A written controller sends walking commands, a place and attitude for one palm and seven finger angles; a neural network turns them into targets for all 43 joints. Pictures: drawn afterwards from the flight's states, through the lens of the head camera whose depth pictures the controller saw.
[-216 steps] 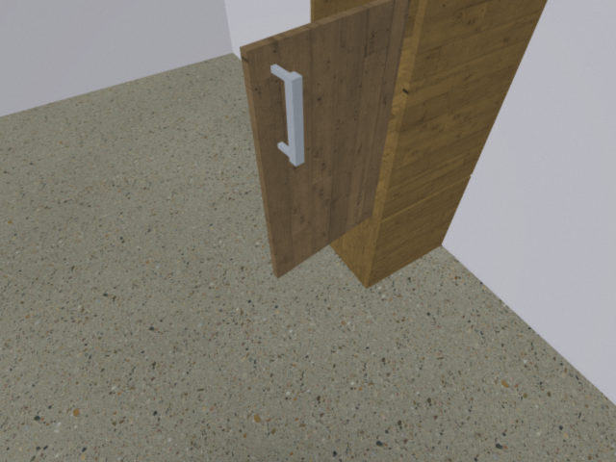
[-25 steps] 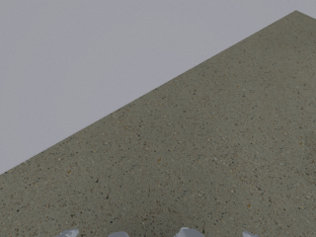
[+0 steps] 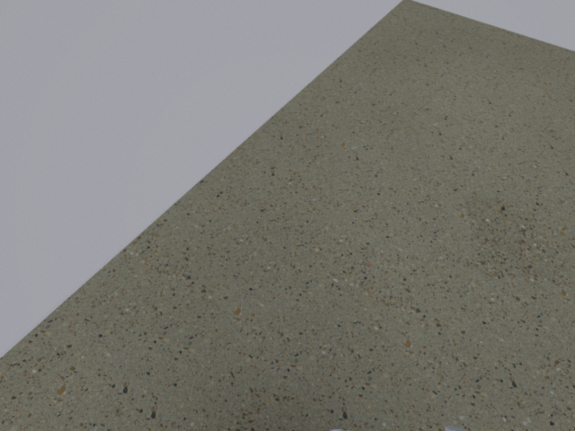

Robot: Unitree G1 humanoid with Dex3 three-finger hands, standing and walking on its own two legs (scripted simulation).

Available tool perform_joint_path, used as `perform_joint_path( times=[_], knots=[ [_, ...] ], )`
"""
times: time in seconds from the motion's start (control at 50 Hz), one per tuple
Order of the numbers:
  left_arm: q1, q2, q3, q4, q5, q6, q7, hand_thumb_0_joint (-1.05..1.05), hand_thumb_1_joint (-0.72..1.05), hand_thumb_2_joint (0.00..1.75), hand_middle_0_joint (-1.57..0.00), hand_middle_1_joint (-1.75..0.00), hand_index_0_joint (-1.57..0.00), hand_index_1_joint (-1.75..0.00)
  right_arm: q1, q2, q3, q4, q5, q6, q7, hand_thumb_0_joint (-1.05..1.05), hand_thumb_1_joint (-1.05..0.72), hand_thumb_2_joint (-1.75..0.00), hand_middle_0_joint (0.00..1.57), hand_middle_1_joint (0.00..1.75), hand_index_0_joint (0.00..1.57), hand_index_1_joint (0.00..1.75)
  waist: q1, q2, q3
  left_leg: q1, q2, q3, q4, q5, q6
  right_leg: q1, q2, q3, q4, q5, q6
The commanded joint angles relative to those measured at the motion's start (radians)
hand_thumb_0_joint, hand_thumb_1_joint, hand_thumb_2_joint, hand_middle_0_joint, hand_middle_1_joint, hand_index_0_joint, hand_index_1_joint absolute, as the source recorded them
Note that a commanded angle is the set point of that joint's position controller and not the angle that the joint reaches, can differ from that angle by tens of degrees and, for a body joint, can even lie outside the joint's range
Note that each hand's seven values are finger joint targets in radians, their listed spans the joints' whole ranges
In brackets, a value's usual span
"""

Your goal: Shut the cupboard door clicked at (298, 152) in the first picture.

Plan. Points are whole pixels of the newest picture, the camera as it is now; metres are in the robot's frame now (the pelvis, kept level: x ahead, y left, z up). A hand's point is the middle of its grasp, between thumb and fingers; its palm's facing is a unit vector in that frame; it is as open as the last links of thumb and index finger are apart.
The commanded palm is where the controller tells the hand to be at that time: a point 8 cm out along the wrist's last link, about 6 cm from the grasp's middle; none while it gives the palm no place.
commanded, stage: walk around to get in front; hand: left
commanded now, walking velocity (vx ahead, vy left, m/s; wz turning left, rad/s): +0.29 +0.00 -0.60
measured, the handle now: out of the picture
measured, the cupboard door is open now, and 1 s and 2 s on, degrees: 97 97 97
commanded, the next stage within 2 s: walk to a spot facing it in 1.18 s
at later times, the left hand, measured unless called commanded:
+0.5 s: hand (239, 332) +0.29 +0.10 -0.16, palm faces -0.32 -0.93 -0.19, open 7.4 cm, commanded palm none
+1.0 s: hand (315, 223) +0.53 -0.04 -0.16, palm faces -0.44 -0.87 -0.20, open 7.4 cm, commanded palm none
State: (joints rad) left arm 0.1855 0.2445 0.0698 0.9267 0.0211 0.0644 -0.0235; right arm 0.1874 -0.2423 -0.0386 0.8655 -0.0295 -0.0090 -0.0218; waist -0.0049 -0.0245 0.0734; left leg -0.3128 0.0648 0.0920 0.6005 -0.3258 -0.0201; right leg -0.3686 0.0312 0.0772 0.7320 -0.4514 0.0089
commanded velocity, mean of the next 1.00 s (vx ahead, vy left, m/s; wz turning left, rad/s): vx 0.35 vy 0.00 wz -0.40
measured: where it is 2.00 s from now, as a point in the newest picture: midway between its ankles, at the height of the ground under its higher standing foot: (373, 297)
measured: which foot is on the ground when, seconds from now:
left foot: down 0.00-0.30, up 0.32-0.56, down 0.58-0.90, up 0.92-1.00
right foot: up 0.00-0.28, down 0.30-0.58, up 0.60-0.88, down 0.90-1.00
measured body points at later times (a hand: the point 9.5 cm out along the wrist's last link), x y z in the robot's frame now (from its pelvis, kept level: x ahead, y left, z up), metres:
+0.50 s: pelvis +0.14 -0.06 +0.01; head +0.19 -0.06 +0.45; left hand +0.30 +0.15 -0.14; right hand +0.10 -0.33 -0.13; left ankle +0.20 +0.08 -0.69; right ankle +0.12 -0.18 -0.73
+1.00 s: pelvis +0.34 -0.15 +0.00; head +0.38 -0.17 +0.45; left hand +0.56 +0.01 -0.14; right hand +0.18 -0.34 -0.15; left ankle +0.33 +0.00 -0.67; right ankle +0.31 -0.26 -0.73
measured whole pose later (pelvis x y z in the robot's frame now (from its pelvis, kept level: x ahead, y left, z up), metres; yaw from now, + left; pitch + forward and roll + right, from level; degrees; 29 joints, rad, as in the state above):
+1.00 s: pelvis +0.34 -0.15 +0.00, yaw -26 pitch +0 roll -1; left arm 0.10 0.20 0.07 0.95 0.02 -0.05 -0.02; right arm 0.36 -0.20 -0.05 1.09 -0.03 0.01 0.00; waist -0.05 0.02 0.09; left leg -0.38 0.15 0.09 1.07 -0.48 -0.05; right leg -0.31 -0.03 -0.11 0.59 -0.28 -0.03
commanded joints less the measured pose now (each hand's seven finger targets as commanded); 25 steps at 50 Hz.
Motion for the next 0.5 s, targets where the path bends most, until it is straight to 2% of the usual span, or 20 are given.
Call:
perform_joint_path(
  times=[0.0, 0.02, 0.04, 0.06, 0.08, 0.12, 0.16, 0.2, 0.22, 0.24, 0.26, 0.28, 0.3, 0.32, 0.34, 0.36, 0.4, 0.42, 0.46, 0.48],
  knots=[
    [-0.205, 0.087, 0.033, -0.158, 0.012, -0.061, -0.035, 0.0, 0.9, 0.9, -0.2, -0.3, -0.2, -0.3, 0.204, -0.208, -0.047, -0.003, -0.015, -0.037, -0.007, 0.0, -0.9, -0.9, 0.2, 0.3, 0.2, 0.3, -0.078, 0.161, -0.007, 0.245, 0.402, -0.417, -0.4, -0.069, 0.167, -0.394, -0.101, -0.038, 0.426, -0.02, 0.009],
    [-0.203, 0.066, 0.028, -0.145, 0.011, -0.06, -0.045, 0.0, 0.9, 0.9, -0.2, -0.3, -0.2, -0.3, 0.176, -0.178, -0.039, -0.002, -0.014, -0.042, -0.008, 0.0, -0.9, -0.9, 0.2, 0.3, 0.2, 0.3, -0.059, 0.168, 0.007, 0.262, 0.348, -0.297, -0.378, 0.095, 0.14, -0.39, -0.113, -0.063, 0.412, 0.038, 0.019],
    [-0.194, 0.047, 0.021, -0.138, 0.009, -0.056, -0.051, 0.0, 0.9, 0.9, -0.2, -0.3, -0.2, -0.3, 0.185, -0.164, -0.033, 0.006, -0.012, -0.045, -0.01, 0.0, -0.9, -0.9, 0.2, 0.3, 0.2, 0.3, -0.053, 0.178, -0.012, 0.296, 0.311, -0.189, -0.35, 0.24, 0.118, -0.373, -0.114, -0.088, 0.385, 0.067, 0.024],
    [-0.193, 0.036, 0.014, -0.133, 0.006, -0.055, -0.054, 0.0, 0.9, 0.9, -0.2, -0.3, -0.2, -0.3, 0.189, -0.154, -0.031, 0.012, -0.011, -0.047, -0.012, 0.0, -0.9, -0.9, 0.2, 0.3, 0.2, 0.3, -0.052, 0.216, -0.033, 0.321, 0.292, -0.109, -0.323, 0.337, 0.105, -0.342, -0.117, -0.112, 0.331, 0.072, 0.026],
    [-0.204, 0.03, 0.009, -0.134, 0.005, -0.053, -0.057, 0.0, 0.9, 0.9, -0.2, -0.3, -0.2, -0.3, 0.213, -0.152, -0.032, 0.023, -0.011, -0.048, -0.011, 0.0, -0.9, -0.9, 0.2, 0.3, 0.2, 0.3, -0.059, 0.207, -0.056, 0.329, 0.285, -0.056, -0.309, 0.39, 0.098, -0.305, -0.113, -0.131, 0.268, 0.083, 0.023],
    [-0.229, 0.021, 0.003, -0.135, 0.003, -0.051, -0.061, 0.0, 0.9, 0.9, -0.2, -0.3, -0.2, -0.3, 0.227, -0.161, -0.035, 0.039, -0.012, -0.046, -0.005, 0.0, -0.9, -0.9, 0.2, 0.3, 0.2, 0.3, -0.064, 0.209, -0.056, 0.282, 0.277, 0.018, -0.311, 0.353, 0.085, -0.209, -0.101, -0.175, 0.133, 0.097, 0.015],
    [-0.232, 0.03, 0.005, -0.137, 0.005, -0.05, -0.061, 0.0, 0.9, 0.9, -0.2, -0.3, -0.2, -0.3, 0.222, -0.167, -0.04, 0.043, -0.014, -0.042, 0.001, 0.0, -0.9, -0.9, 0.2, 0.3, 0.2, 0.3, -0.062, 0.213, -0.029, 0.225, 0.293, 0.045, -0.319, 0.258, 0.081, -0.13, -0.084, -0.207, 0.05, 0.102, 0.003],
    [-0.215, 0.041, 0.013, -0.129, 0.007, -0.051, -0.06, 0.0, 0.9, 0.9, -0.2, -0.3, -0.2, -0.3, 0.201, -0.177, -0.041, 0.046, -0.017, -0.036, 0.005, 0.0, -0.9, -0.9, 0.2, 0.3, 0.2, 0.3, -0.041, 0.187, -0.025, 0.178, 0.305, 0.066, -0.286, 0.203, 0.074, -0.02, -0.068, -0.227, -0.031, 0.094, -0.008],
    [-0.159, 0.054, 0.018, -0.111, 0.008, -0.055, -0.058, 0.0, 0.9, 0.9, -0.2, -0.3, -0.2, -0.3, 0.185, -0.181, -0.041, 0.045, -0.014, -0.035, 0.007, 0.0, -0.9, -0.9, 0.2, 0.3, 0.2, 0.3, -0.005, 0.17, -0.04, 0.144, 0.287, 0.098, -0.198, 0.244, 0.06, 0.087, -0.042, -0.246, -0.092, 0.119, -0.021],
    [-0.014, 0.087, 0.031, -0.065, 0.01, -0.064, -0.051, 0.0, 0.9, 0.9, -0.2, -0.3, -0.2, -0.3, 0.149, -0.18, -0.039, 0.037, -0.007, -0.034, 0.01, 0.0, -0.9, -0.9, 0.2, 0.3, 0.2, 0.3, 0.071, 0.098, -0.093, 0.046, 0.238, 0.145, 0.007, 0.31, 0.029, 0.309, -0.013, -0.248, -0.181, 0.152, -0.05],
    [0.174, 0.199, 0.059, -0.015, 0.015, -0.08, -0.033, 0.0, 0.9, 0.9, -0.2, -0.3, -0.2, -0.3, 0.1, -0.126, -0.027, -0.001, 0.012, -0.037, 0.024, 0.0, -0.9, -0.9, 0.2, 0.3, 0.2, 0.3, 0.161, -0.137, -0.184, -0.219, 0.14, 0.229, 0.336, 0.191, -0.022, 0.603, -0.21, 0.053, -0.306, -0.011, -0.145],
    [0.288, 0.3, 0.084, 0.016, -0.006, -0.087, -0.015, 0.0, 0.9, 0.9, -0.2, -0.3, -0.2, -0.3, 0.014, -0.08, -0.014, -0.064, 0.024, -0.039, 0.024, 0.0, -0.9, -0.9, 0.2, 0.3, 0.2, 0.3, 0.198, -0.302, -0.208, -0.451, 0.029, 0.11, 0.621, -0.317, -0.051, 0.64, -0.463, 0.499, -0.477, 0.037, -0.262],
    [0.219, 0.315, 0.085, 0.004, -0.019, -0.079, -0.002, 0.0, 0.9, 0.9, -0.2, -0.3, -0.2, -0.3, -0.026, -0.1, -0.023, -0.076, 0.019, -0.036, 0.023, 0.0, -0.9, -0.9, 0.2, 0.3, 0.2, 0.3, 0.168, -0.174, -0.123, -0.522, 0.086, -0.05, 0.686, -0.297, -0.047, 0.506, -0.487, 0.513, -0.53, -0.146, -0.312],
    [0.095, 0.259, 0.064, -0.033, -0.008, -0.078, 0.007, 0.0, 0.9, 0.9, -0.2, -0.3, -0.2, -0.3, -0.026, -0.112, -0.031, -0.066, 0.018, -0.036, 0.024, 0.0, -0.9, -0.9, 0.2, 0.3, 0.2, 0.3, 0.098, -0.165, -0.091, -0.455, 0.119, -0.075, 0.663, -0.237, -0.046, 0.326, -0.436, 0.452, -0.54, -0.275, -0.274],
    [0.003, 0.199, 0.048, -0.064, 0.0, -0.083, 0.012, 0.0, 0.9, 0.9, -0.2, -0.3, -0.2, -0.3, -0.005, -0.109, -0.036, -0.038, 0.009, -0.025, 0.025, 0.0, -0.9, -0.9, 0.2, 0.3, 0.2, 0.3, 0.047, -0.187, -0.059, -0.378, 0.125, -0.08, 0.597, -0.16, -0.051, 0.192, -0.376, 0.322, -0.538, -0.186, -0.225],
    [-0.044, 0.171, 0.043, -0.074, 0.006, -0.087, 0.016, 0.0, 0.9, 0.9, -0.2, -0.3, -0.2, -0.3, 0.032, -0.092, -0.036, -0.013, 0.002, -0.016, 0.026, 0.0, -0.9, -0.9, 0.2, 0.3, 0.2, 0.3, 0.012, -0.177, -0.068, -0.266, 0.123, -0.077, 0.523, -0.122, -0.051, 0.108, -0.335, 0.235, -0.528, -0.098, -0.206],
    [-0.069, 0.167, 0.041, -0.071, 0.011, -0.098, 0.012, 0.0, 0.9, 0.9, -0.2, -0.3, -0.2, -0.3, 0.085, -0.058, -0.03, 0.014, 0.0, -0.01, 0.034, 0.0, -0.9, -0.9, 0.2, 0.3, 0.2, 0.3, -0.026, -0.135, -0.071, -0.16, 0.09, -0.029, 0.379, -0.039, -0.054, 0.024, -0.282, 0.141, -0.53, -0.022, -0.191],
    [-0.064, 0.169, 0.041, -0.063, 0.011, -0.101, 0.008, 0.0, 0.9, 0.9, -0.2, -0.3, -0.2, -0.3, 0.09, -0.047, -0.027, 0.016, -0.001, -0.014, 0.037, 0.0, -0.9, -0.9, 0.2, 0.3, 0.2, 0.3, -0.029, -0.106, -0.073, -0.123, 0.074, -0.013, 0.285, -0.016, -0.056, 0.024, -0.262, 0.134, -0.516, -0.008, -0.189],
    [-0.056, 0.174, 0.044, -0.043, 0.013, -0.104, 0.002, 0.0, 0.9, 0.9, -0.2, -0.3, -0.2, -0.3, 0.107, -0.033, -0.027, 0.018, 0.001, -0.026, 0.041, 0.0, -0.9, -0.9, 0.2, 0.3, 0.2, 0.3, -0.036, -0.116, -0.089, -0.033, 0.034, 0.019, 0.13, 0.014, -0.051, 0.033, -0.236, 0.122, -0.482, -0.008, -0.178],
    [-0.061, 0.17, 0.044, -0.042, 0.009, -0.103, -0.002, 0.0, 0.9, 0.9, -0.2, -0.3, -0.2, -0.3, 0.134, -0.04, -0.027, 0.028, 0.001, -0.032, 0.038, 0.0, -0.9, -0.9, 0.2, 0.3, 0.2, 0.3, -0.049, -0.11, -0.086, 0.037, 0.011, 0.044, 0.061, 0.059, -0.05, 0.01, -0.219, 0.109, -0.46, -0.038, -0.168]
  ],
)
